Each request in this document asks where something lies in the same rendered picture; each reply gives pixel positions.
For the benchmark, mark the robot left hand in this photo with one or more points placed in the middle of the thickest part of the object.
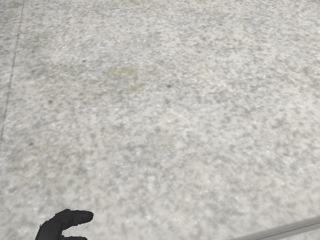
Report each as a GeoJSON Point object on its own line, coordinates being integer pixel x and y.
{"type": "Point", "coordinates": [52, 229]}

